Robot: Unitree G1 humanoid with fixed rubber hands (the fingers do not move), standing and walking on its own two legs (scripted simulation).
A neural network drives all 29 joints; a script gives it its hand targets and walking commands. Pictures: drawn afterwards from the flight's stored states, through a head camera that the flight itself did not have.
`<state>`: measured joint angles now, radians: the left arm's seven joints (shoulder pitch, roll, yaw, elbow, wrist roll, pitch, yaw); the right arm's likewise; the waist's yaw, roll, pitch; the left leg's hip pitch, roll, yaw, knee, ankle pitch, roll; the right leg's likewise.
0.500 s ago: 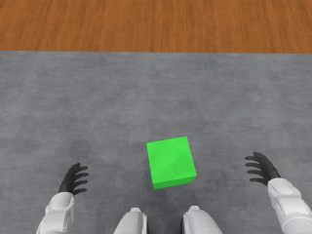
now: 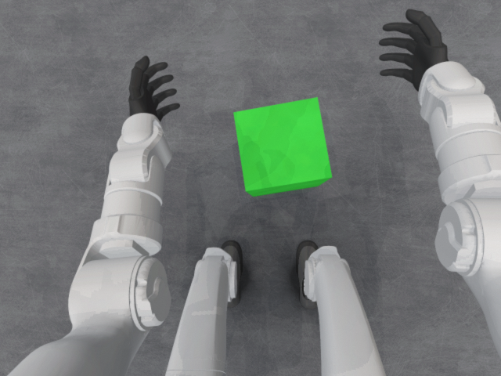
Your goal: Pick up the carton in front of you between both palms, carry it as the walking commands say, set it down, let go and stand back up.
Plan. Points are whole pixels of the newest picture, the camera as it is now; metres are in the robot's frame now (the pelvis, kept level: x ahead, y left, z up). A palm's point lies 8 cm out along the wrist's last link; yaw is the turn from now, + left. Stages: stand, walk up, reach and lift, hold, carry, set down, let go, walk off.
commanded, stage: reach and lift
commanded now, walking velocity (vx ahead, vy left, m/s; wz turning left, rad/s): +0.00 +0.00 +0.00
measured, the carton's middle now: (280, 153) +0.50 -0.02 -0.52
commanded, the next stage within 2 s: none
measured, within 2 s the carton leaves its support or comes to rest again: leaves its support in 1.76 s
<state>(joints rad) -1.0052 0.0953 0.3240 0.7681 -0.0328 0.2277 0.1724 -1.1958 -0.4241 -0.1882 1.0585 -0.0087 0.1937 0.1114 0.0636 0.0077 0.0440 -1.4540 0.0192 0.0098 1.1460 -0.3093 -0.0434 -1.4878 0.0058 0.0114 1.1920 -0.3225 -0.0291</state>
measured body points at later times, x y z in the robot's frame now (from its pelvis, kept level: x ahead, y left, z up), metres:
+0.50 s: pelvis +0.01 +0.01 -0.14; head +0.36 -0.02 +0.16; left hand +0.49 +0.18 -0.30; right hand +0.53 -0.21 -0.31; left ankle +0.10 +0.15 -0.61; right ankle +0.10 -0.10 -0.61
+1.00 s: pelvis -0.03 +0.01 -0.27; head +0.35 -0.02 -0.02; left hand +0.51 +0.19 -0.45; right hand +0.53 -0.19 -0.47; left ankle +0.10 +0.15 -0.61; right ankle +0.10 -0.10 -0.61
